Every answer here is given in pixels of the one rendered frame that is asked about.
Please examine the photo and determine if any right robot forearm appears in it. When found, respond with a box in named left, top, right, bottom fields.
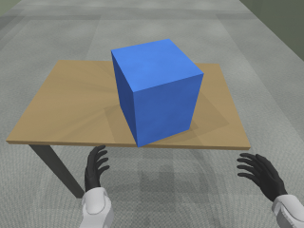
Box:
left=272, top=194, right=304, bottom=228

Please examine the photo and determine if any robot left hand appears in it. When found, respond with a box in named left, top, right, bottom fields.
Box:
left=85, top=144, right=110, bottom=192

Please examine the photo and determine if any left robot forearm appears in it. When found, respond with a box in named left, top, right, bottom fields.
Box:
left=78, top=187, right=114, bottom=228

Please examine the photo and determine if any table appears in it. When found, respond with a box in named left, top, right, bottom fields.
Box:
left=6, top=60, right=251, bottom=199

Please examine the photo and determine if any carton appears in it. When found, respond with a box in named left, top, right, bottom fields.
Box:
left=111, top=38, right=204, bottom=147

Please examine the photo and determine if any robot right hand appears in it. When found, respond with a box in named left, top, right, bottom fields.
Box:
left=237, top=153, right=288, bottom=202

